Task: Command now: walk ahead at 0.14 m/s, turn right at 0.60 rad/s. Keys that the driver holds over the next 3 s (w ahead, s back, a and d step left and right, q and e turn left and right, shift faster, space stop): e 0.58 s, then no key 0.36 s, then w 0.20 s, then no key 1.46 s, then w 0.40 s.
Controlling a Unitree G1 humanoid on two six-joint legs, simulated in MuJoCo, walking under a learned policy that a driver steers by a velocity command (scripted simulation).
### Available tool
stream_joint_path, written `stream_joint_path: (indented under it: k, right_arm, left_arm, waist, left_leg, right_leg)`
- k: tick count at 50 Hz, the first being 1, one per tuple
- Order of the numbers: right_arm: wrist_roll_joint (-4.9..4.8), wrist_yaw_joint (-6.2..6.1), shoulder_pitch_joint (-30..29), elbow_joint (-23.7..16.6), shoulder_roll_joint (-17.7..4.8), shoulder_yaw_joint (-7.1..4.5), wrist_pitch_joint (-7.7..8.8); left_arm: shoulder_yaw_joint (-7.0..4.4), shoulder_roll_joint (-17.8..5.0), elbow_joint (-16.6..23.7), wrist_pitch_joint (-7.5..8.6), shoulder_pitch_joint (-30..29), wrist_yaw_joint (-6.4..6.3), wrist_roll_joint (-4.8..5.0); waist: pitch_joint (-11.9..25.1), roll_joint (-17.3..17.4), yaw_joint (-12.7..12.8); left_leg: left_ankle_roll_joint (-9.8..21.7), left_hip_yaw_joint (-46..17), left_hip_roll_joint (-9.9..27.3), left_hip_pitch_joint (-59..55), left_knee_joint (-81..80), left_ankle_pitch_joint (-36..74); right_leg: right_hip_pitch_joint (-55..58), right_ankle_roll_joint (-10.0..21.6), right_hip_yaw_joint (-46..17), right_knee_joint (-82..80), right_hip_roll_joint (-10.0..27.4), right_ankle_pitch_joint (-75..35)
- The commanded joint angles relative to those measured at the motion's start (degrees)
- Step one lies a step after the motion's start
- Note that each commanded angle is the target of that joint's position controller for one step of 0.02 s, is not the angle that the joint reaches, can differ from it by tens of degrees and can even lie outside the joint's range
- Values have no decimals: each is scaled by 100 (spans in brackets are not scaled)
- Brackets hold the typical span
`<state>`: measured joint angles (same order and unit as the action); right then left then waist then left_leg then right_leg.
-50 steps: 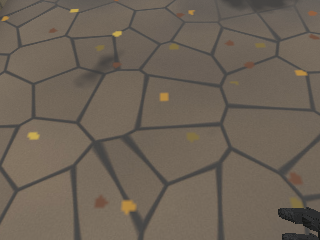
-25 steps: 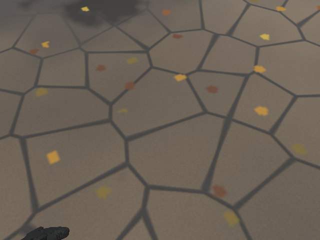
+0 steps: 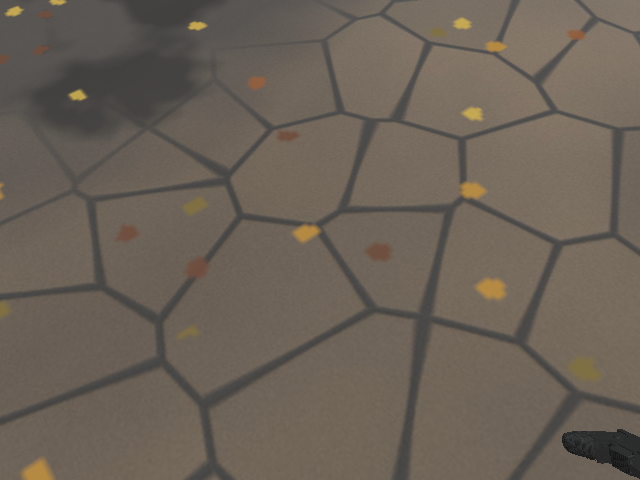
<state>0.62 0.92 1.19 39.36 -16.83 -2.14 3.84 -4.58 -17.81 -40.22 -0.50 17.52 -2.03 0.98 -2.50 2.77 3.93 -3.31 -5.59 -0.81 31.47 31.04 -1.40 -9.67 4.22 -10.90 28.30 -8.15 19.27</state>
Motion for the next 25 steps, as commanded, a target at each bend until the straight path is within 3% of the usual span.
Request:
stream_joint_path:
  k: [1, 2, 3, 4, 5, 6, 7, 9, 11, 15, 20, 22, 23, 24, 25]
  right_arm:
    - [38, -22, 400, -266, -762, -286, 143]
    - [136, -70, 674, -280, -988, -328, 175]
    - [256, -121, 772, -358, -1172, -317, 118]
    - [109, -102, 1060, -248, -1096, -363, -9]
    - [11, -114, 838, -395, -763, -279, -72]
    - [27, -140, 663, -432, -568, -219, -148]
    - [47, -160, 474, -456, -499, -177, -214]
    - [95, -207, 224, -416, -606, -198, -288]
    - [110, -236, 272, -349, -620, -231, -309]
    - [40, -263, 286, -263, -805, -324, -358]
    - [-67, -208, 234, -136, -1008, -402, -442]
    - [-164, -211, 176, -55, -1008, -408, -477]
    - [-186, -206, 373, 51, -862, -382, -495]
    - [-114, -161, 613, 122, -560, -313, -513]
    - [101, -155, 409, -232, -423, -251, -488]
  left_arm:
    - [-166, -687, 442, 23, -419, -54, 11]
    - [-79, -423, 544, 45, -356, -39, -52]
    - [3, -108, 457, 54, 584, -20, -127]
    - [-47, -601, 410, 45, 1106, 4, -14]
    - [-192, -1048, 284, -41, 791, -10, 39]
    - [-242, -1151, 338, -154, 271, -43, 52]
    - [-252, -1091, 363, -266, 61, -77, 43]
    - [-198, -783, 461, -363, -43, -80, 57]
    - [-133, -525, 503, -343, -60, -78, 43]
    - [-72, -452, 658, -297, -395, -4, -24]
    - [-107, -565, 705, -315, -464, 157, -25]
    - [-151, -564, 597, -311, -202, 212, -37]
    - [-215, -669, 507, -310, -8, 197, -52]
    - [-338, -1076, 504, -306, 170, 130, -52]
    - [-438, -1713, 716, -293, -17, 50, -83]
  waist:
    - [715, -963, -542]
    - [1193, -548, -587]
    - [1757, 797, -166]
    - [2285, 1458, -155]
    - [1843, 673, -297]
    - [1359, 303, -399]
    - [1040, 166, -380]
    - [577, 429, -264]
    - [638, 616, -312]
    - [921, 545, -446]
    - [818, 630, -432]
    - [806, 547, -221]
    - [783, 359, -185]
    - [585, -762, -230]
    - [360, -2173, -365]
  left_leg:
    - [268, 101, 2, -1176, -708, 417]
    - [582, -350, 680, -2243, -701, 1883]
    - [1430, -1723, 2108, -3855, -352, 4418]
    - [2150, -3238, 2932, -4272, -619, 3200]
    - [2014, -2842, 2564, -3858, -778, 1980]
    - [1733, -2028, 2182, -3378, -856, 1225]
    - [1604, -1554, 1913, -2841, -1025, 681]
    - [1489, -723, 1461, -1926, -1411, 128]
    - [1588, -317, 1397, -1957, -1536, 289]
    - [1772, -36, 1745, -2216, -1594, 417]
    - [1596, 333, 1874, -2098, -1541, -210]
    - [1288, 576, 1813, -1932, -1159, -466]
    - [963, 797, 1651, -1606, -740, -824]
    - [391, 1363, 1122, -755, 499, -1718]
    - [-131, 1488, 185, 794, 1938, -3530]
  right_leg:
    - [110, 322, -1252, 534, 1129, -2748]
    - [-241, 80, -958, 1455, 743, -1988]
    - [-1492, -316, -349, 2898, 4, 1750]
    - [-2260, -552, -49, 3987, 104, 2381]
    - [-2470, -762, -90, 4524, 416, 1890]
    - [-2615, -879, 144, 4665, 556, 1456]
    - [-2567, -943, 247, 4635, 679, 1198]
    - [-2161, -953, 557, 4170, 823, 795]
    - [-1985, -956, 790, 3641, 849, 680]
    - [-1665, -859, 886, 2670, 1136, 332]
    - [-992, -577, 1216, 1473, 1104, 25]
    - [-406, -326, 1411, 483, 958, -522]
    - [67, -134, 1305, 50, 865, -767]
    - [573, 277, 68, -803, 1586, -1545]
    - [712, 1295, -1924, -1026, 2879, -2485]
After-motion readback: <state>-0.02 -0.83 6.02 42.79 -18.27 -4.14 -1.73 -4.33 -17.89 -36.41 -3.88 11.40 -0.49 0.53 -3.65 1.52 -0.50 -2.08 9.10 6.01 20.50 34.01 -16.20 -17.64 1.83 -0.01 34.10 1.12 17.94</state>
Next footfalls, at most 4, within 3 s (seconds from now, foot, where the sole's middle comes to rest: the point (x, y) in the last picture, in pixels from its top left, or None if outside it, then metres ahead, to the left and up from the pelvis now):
0.04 left None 0.19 0.12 -0.77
0.48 right None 0.09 -0.15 -0.77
0.90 left None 0.17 0.08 -0.77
1.52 left None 0.31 -0.01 -0.77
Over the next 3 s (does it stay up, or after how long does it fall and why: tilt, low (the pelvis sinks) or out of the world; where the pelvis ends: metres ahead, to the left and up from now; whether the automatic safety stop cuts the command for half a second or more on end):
stays up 0.28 -0.07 0.00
